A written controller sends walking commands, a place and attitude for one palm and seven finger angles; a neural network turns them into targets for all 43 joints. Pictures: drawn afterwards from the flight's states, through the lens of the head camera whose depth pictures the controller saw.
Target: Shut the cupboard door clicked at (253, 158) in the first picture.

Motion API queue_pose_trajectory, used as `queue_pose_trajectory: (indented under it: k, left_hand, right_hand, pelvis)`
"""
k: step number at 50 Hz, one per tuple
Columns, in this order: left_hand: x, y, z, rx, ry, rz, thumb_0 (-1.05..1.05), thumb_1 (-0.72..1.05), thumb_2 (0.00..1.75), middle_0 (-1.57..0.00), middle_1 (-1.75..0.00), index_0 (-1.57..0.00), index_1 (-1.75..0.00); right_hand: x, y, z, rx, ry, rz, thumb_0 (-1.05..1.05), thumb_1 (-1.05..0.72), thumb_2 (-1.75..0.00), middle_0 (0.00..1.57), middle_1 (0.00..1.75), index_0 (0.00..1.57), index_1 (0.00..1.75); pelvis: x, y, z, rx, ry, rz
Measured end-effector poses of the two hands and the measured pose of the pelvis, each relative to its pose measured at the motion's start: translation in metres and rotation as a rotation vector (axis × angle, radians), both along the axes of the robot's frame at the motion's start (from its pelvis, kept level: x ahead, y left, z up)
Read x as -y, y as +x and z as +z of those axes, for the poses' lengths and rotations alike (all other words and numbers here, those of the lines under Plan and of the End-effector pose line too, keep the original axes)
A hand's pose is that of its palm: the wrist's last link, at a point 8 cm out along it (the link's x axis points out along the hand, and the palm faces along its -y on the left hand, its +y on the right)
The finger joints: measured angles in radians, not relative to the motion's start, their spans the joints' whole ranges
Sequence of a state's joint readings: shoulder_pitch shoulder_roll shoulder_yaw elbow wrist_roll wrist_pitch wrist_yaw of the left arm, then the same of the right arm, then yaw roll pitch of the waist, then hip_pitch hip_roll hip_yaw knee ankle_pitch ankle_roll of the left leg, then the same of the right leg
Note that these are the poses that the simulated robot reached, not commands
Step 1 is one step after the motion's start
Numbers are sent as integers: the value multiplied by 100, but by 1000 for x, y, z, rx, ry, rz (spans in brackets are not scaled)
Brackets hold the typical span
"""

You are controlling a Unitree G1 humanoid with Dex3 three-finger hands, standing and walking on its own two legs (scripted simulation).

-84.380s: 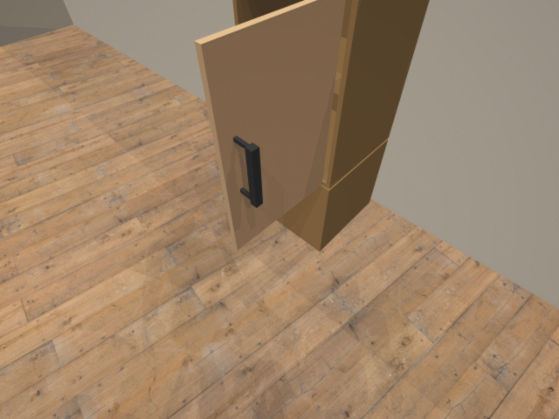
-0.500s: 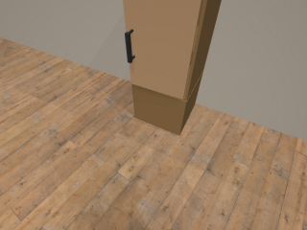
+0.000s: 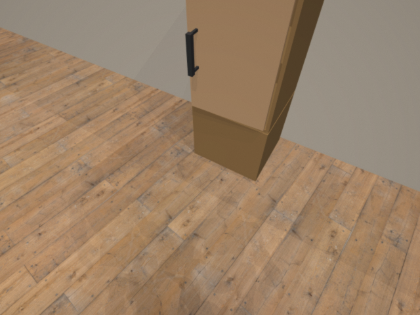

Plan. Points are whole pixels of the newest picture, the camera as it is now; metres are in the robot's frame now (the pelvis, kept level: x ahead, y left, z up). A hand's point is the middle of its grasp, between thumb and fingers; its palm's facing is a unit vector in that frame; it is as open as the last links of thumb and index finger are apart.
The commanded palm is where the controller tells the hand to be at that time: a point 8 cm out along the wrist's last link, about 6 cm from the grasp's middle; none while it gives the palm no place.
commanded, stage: walk to a spot facing it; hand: left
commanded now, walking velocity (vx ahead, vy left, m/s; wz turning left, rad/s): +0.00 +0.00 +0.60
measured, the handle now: (193, 53) +1.03 +0.11 -0.04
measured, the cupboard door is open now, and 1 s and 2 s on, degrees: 3 3 3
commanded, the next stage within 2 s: turn to face it in 1.70 s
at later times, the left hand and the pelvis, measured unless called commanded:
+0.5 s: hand out of the picture +0.05 +0.25 -0.15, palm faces +0.27 -0.92 -0.29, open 7.4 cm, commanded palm none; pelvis +0.00 +0.01 +0.00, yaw +16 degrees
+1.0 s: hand out of the picture -0.07 +0.14 -0.17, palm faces +0.66 -0.71 -0.24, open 7.4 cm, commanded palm none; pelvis +0.10 +0.04 -0.01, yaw +38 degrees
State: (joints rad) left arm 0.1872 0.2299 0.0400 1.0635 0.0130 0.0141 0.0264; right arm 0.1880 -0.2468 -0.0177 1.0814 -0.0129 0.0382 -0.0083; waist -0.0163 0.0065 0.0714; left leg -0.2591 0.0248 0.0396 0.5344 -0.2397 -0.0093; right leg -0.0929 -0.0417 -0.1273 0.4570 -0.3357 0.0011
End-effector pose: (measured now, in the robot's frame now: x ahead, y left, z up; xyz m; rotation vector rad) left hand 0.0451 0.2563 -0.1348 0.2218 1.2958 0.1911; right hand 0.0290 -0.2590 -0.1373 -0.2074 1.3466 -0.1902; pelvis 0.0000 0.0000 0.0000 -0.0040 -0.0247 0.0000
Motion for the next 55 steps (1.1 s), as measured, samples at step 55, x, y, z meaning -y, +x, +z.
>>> queue_pose_trajectory:
  k: [55]
  left_hand:
    - [53,-150,-16,-267,-156,850,1,91,90,-20,-30,-20,-30]
  right_hand:
    - [-255,363,-3,291,152,868,0,-91,-90,20,30,19,30]
  pelvis:
    - [-84,121,-25,-26,12,708]
